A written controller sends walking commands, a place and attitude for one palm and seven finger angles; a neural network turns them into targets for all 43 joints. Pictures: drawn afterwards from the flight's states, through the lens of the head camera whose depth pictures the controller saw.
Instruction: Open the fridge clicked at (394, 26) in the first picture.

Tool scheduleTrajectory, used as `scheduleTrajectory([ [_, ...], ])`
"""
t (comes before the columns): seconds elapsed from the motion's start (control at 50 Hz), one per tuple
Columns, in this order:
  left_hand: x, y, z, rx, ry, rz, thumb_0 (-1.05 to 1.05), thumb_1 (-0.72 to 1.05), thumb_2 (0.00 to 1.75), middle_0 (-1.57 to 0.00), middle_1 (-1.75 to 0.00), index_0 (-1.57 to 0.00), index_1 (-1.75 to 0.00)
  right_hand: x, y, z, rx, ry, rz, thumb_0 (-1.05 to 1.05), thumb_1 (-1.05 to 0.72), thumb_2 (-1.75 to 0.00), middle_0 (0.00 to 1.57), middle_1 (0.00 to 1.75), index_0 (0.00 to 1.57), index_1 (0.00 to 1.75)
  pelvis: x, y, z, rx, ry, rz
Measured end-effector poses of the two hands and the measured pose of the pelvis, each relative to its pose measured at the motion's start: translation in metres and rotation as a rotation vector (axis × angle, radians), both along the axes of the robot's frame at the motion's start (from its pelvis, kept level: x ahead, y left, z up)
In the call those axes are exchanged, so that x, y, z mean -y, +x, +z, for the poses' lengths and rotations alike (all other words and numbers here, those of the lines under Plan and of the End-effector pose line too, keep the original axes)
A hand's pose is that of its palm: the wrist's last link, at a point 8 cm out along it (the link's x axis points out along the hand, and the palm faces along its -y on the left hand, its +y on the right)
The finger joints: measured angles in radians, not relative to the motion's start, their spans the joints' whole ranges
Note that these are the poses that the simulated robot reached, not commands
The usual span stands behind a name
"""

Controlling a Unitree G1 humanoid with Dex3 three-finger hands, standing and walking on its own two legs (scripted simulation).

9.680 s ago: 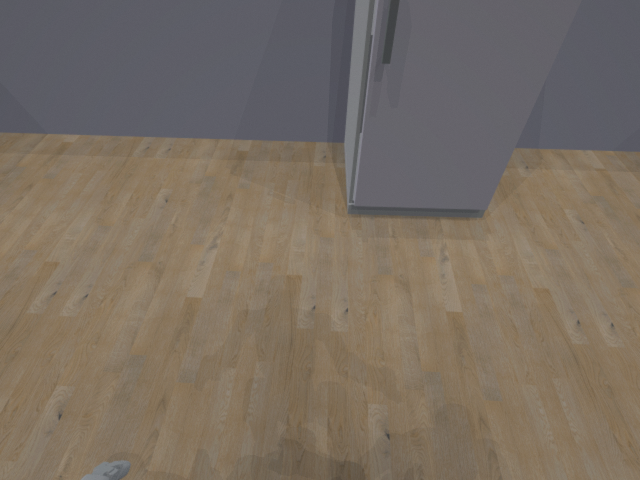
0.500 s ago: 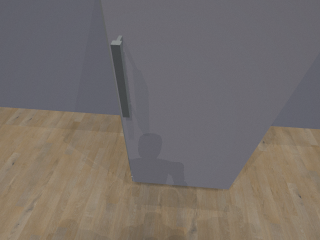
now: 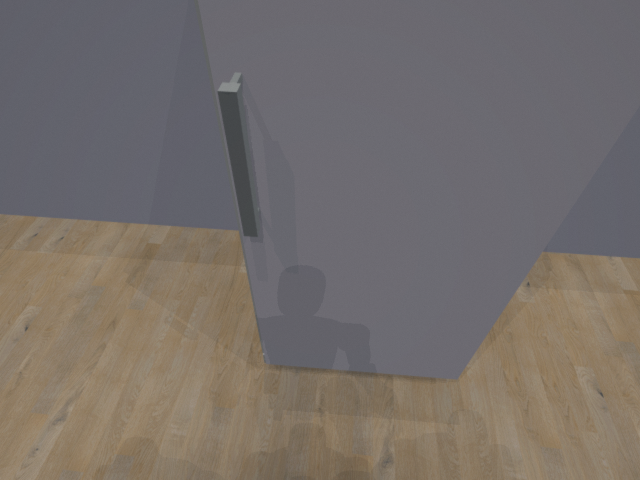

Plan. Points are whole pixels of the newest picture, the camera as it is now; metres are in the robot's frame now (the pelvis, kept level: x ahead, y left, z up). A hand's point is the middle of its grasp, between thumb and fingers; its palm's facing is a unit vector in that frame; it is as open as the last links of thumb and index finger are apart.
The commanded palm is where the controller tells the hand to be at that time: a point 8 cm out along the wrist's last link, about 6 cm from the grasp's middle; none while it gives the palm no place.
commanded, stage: look again from close up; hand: left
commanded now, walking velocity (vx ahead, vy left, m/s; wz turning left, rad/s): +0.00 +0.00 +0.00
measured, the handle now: (245, 163) +0.55 +0.16 +0.11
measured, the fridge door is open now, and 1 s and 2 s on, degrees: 0 0 0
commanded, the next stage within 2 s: none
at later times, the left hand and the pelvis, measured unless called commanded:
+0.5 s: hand out of the picture +0.05 +0.22 -0.17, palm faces -0.01 -0.96 -0.28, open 7.4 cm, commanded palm none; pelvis +0.01 +0.00 +0.00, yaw +0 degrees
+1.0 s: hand out of the picture +0.07 +0.22 -0.16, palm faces -0.01 -0.96 -0.29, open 7.4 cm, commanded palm none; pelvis +0.02 +0.00 +0.00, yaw +0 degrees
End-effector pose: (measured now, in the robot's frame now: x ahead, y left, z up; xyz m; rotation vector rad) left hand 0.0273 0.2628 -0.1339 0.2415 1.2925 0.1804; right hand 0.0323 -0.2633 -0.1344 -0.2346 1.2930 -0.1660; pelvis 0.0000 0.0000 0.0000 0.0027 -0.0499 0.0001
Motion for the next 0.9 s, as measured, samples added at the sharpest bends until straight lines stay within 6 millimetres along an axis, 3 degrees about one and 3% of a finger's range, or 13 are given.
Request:
scheduleTrajectory([
  [0.32, 0.002, 0.009, 0.0, 0.007, -0.002, -0.006, 0.01, 0.9, 0.9, -0.2, -0.3, -0.2, -0.3, 0.004, 0.003, 0.001, -0.006, -0.006, -0.003, 0.0, -0.9, -0.9, 0.2, 0.3, 0.2, 0.3, 0.002, 0.005, 0.0, -0.004, -0.001, -0.002],
  [0.9, -0.004, 0.032, 0.003, 0.021, 0.013, -0.012, 0.01, 0.9, 0.9, -0.2, -0.3, -0.2, -0.3, 0.012, 0.028, 0.005, 0.014, -0.025, 0.015, 0.0, -0.9, -0.9, 0.2, 0.3, 0.2, 0.3, 0.004, 0.018, 0.001, -0.016, -0.003, 0.0],
])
